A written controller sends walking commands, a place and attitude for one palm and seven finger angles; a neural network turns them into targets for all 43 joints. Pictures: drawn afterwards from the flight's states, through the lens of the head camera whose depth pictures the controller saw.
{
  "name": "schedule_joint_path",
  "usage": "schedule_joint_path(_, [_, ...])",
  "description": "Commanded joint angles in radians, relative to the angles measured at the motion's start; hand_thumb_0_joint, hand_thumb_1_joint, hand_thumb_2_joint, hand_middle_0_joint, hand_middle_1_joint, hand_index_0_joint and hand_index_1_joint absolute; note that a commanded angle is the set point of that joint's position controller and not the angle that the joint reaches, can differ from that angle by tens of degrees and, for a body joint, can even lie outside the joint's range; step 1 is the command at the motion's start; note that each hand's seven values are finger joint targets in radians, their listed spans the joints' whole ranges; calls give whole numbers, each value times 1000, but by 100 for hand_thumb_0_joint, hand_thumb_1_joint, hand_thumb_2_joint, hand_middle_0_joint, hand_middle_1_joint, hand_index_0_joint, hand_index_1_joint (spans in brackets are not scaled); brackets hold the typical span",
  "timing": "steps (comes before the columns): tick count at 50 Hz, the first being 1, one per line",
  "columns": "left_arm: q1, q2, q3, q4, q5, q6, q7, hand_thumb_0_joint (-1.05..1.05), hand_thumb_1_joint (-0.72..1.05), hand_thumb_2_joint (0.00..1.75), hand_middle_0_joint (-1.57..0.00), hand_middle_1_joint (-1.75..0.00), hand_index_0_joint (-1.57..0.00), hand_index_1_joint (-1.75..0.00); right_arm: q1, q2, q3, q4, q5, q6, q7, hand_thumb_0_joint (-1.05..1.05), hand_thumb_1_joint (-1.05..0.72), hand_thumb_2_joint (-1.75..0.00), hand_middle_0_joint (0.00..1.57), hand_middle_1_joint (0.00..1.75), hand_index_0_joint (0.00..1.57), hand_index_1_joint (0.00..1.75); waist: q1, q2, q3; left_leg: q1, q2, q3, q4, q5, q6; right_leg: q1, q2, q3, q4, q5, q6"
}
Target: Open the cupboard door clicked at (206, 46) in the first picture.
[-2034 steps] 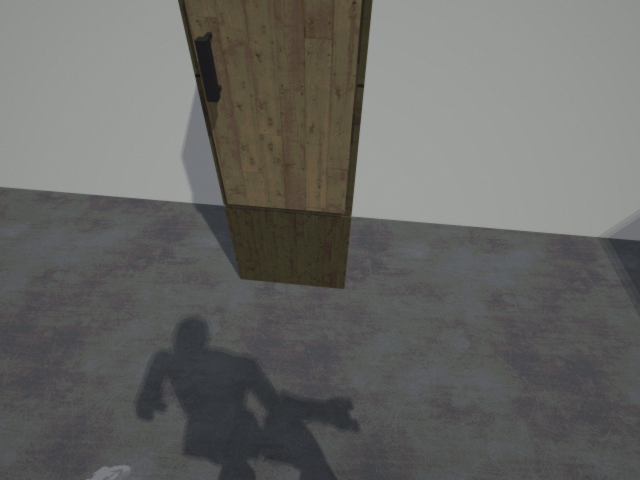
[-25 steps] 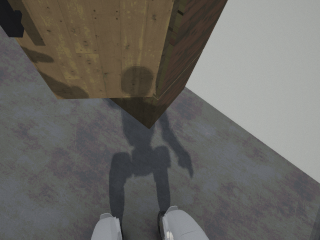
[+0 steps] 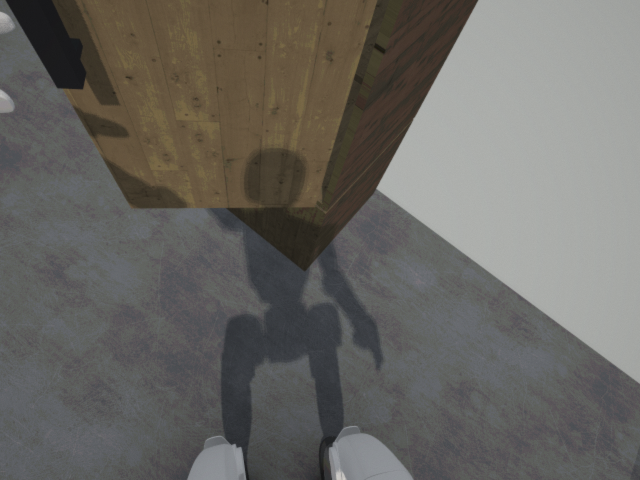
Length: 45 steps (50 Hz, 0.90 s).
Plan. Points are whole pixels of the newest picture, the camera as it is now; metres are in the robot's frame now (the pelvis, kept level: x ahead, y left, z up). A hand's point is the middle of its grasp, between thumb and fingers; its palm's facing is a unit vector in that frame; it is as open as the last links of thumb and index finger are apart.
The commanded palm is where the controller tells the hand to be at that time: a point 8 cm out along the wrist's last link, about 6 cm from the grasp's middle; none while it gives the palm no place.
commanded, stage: slide the fingers in behind the handle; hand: left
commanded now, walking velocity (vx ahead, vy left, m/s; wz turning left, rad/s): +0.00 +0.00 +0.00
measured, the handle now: (46, 8) +0.59 +0.21 +0.15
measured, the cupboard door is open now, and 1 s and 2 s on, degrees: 44 43 43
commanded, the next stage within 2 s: close the thumb around the handle in 1.34 s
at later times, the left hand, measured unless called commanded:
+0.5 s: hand (29, 41) +0.54 +0.22 +0.15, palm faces -0.04 -1.00 -0.02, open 14.0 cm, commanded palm +0.53 +0.26 +0.14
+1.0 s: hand (52, 44) +0.54 +0.20 +0.15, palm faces -0.03 -1.00 -0.01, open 13.9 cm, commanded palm +0.53 +0.24 +0.14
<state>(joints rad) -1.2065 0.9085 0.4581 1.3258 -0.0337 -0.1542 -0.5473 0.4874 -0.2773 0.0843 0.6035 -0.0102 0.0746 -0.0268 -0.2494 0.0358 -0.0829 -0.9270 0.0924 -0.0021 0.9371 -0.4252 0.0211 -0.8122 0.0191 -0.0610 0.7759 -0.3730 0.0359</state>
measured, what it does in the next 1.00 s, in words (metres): stands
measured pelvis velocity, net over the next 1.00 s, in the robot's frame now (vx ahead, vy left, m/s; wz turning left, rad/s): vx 0.00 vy -0.02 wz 0.01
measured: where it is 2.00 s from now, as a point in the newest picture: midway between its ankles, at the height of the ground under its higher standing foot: outside the picture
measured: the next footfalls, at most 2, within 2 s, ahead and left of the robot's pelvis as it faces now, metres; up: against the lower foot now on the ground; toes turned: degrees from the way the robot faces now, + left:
none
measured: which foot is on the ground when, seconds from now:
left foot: down 0.00-1.00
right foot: down 0.00-1.00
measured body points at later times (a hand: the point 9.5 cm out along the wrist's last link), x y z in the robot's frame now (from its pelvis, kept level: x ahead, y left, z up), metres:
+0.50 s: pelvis +0.00 -0.02 +0.00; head +0.14 +0.00 +0.43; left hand +0.54 +0.27 +0.16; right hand -0.05 -0.28 -0.09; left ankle +0.00 +0.10 -0.69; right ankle -0.01 -0.16 -0.69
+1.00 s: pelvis +0.00 -0.02 +0.01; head +0.14 +0.00 +0.43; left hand +0.54 +0.26 +0.15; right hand -0.05 -0.29 -0.09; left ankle +0.00 +0.10 -0.69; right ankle -0.01 -0.16 -0.69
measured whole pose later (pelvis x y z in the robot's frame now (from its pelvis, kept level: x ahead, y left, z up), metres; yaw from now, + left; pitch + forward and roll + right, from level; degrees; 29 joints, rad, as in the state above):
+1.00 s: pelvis +0.00 -0.02 +0.01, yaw +1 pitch +21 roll -4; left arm -1.16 0.76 0.43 1.31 -0.04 -0.20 -0.40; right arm 0.47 -0.29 0.05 0.63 -0.01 0.04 -0.02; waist -0.24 0.04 -0.07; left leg -0.86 0.10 0.00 0.88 -0.40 -0.01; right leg -0.77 0.02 -0.06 0.77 -0.37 0.01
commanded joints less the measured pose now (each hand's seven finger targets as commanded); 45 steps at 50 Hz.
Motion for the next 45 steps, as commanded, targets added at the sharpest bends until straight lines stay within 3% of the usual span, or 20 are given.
schedule_joint_path(1, [-439,231,38,-250,-26,-74,32,0,-50,30,-30,-120,-30,-120,222,-224,-87,-12,-6,-10,-16,0,-90,-90,20,30,20,30,1,300,-472,625,-23,-84,-74,605,-12,-9,66,-27,-48,308,-52])
schedule_joint_path(2, [-434,232,45,-266,-24,-78,42,0,-50,30,-30,-120,-30,-120,221,-222,-90,-15,-6,-10,-12,0,-90,-90,20,30,20,30,8,304,-507,649,-21,-87,-73,635,-17,4,66,-25,-46,324,-50])
schedule_joint_path(6, [-426,143,8,-294,-34,-88,73,0,-50,30,-30,-120,-30,-120,214,-214,-98,-17,-9,-13,-2,0,-90,-90,20,30,20,30,1,285,-491,671,-20,-90,-76,665,-21,-3,68,-29,-49,330,-50])
schedule_joint_path(7, [-427,168,29,-294,-35,-89,78,0,-50,30,-30,-120,-30,-120,209,-219,-100,-14,-7,-11,-2,0,-90,-90,20,30,20,30,4,265,-505,662,-21,-86,-75,641,-18,13,67,-25,-50,336,-47])
schedule_joint_path(9, [-419,192,46,-253,-36,-82,88,0,-50,30,-30,-120,-30,-120,202,-220,-98,-15,-3,-11,-5,0,-90,-90,20,30,20,30,0,216,-466,588,-29,-69,-83,559,-5,54,64,-18,-54,343,-45])
schedule_joint_path(10, [-429,170,26,-243,-31,-78,92,0,-50,30,-30,-120,-30,-120,198,-218,-97,-17,-1,-13,-4,0,-90,-90,20,30,20,30,-5,203,-458,564,-35,-64,-86,529,-1,64,63,-16,-53,343,-44])
schedule_joint_path(13, [-416,196,36,-223,-12,-85,110,0,-50,30,-30,-120,-30,-120,194,-215,-91,-17,0,-16,-5,0,-90,-90,20,30,20,30,6,230,-451,546,-40,-55,-84,511,1,72,58,-7,-53,340,-45])
schedule_joint_path(18, [-421,186,29,-241,-15,-110,111,0,-50,30,-30,-120,-30,-120,195,-213,-96,-13,0,-18,-8,0,-90,-90,20,30,20,30,-1,200,-485,550,-40,-50,-83,520,4,111,58,-1,-51,380,-42])
schedule_joint_path(22, [-458,120,-22,-207,-31,-102,98,0,-50,30,-30,-120,-30,-120,191,-212,-95,1,6,-23,-13,0,-90,-90,20,30,20,30,-27,175,-437,516,-44,-45,-92,445,13,94,57,4,-67,342,-38])
schedule_joint_path(25, [-449,174,14,-179,-29,-90,99,0,-50,30,-30,-120,-30,-120,197,-215,-90,3,6,-29,-17,0,-90,-90,20,30,20,30,-16,144,-441,450,-51,-33,-92,411,21,151,54,17,-69,352,-37])
schedule_joint_path(27, [-451,187,27,-210,-25,-100,105,0,-50,30,-30,-120,-30,-120,200,-210,-92,2,3,-33,-17,0,-90,-90,20,30,20,30,-5,187,-487,476,-53,-30,-90,448,18,170,50,19,-61,388,-38])
schedule_joint_path(28, [-423,195,36,-200,-21,-99,110,0,-50,30,-30,-120,-30,-120,200,-210,-92,0,3,-33,-16,0,-90,-90,20,30,20,30,4,181,-482,463,-54,-24,-86,444,19,175,51,21,-62,389,-38])
schedule_joint_path(30, [-445,176,11,-231,-14,-105,118,0,-50,30,-30,-120,-30,-120,198,-206,-94,3,2,-33,-12,0,-90,-90,20,30,20,30,-5,203,-482,470,-54,-20,-86,444,20,174,50,25,-65,397,-36])
schedule_joint_path(33, [-419,178,19,-217,-19,-103,116,0,-50,30,-30,-120,-30,-120,198,-207,-98,5,5,-28,-15,0,-90,-90,20,30,20,30,-6,161,-469,450,-53,-17,-89,436,23,194,51,26,-70,411,-33])
schedule_joint_path(35, [-441,142,-7,-229,-27,-98,110,0,-50,30,-30,-120,-30,-120,197,-207,-100,7,5,-31,-13,0,-90,-90,20,30,20,30,-13,172,-468,465,-54,-21,-97,422,21,183,52,23,-73,392,-36])
schedule_joint_path(37, [-445,143,7,-250,-37,-105,107,0,-50,30,-30,-120,-30,-120,198,-209,-102,8,3,-34,-13,0,-90,-90,20,30,20,30,-5,197,-509,501,-55,-22,-95,447,19,185,53,23,-71,404,-38])
schedule_joint_path(39, [-430,153,13,-217,-38,-98,113,0,-50,30,-30,-120,-30,-120,195,-209,-98,11,4,-33,-15,0,-90,-90,20,30,20,30,-9,161,-458,456,-54,-19,-98,421,22,187,52,24,-77,391,-36])
schedule_joint_path(45, [-419,104,-12,-229,-27,-106,143,0,-50,30,-30,-120,-30,-120,196,-204,-103,13,1,-39,-7,0,-90,-90,20,30,20,30,-7,176,-458,488,-55,-23,-100,446,18,165,51,19,-74,394,-38])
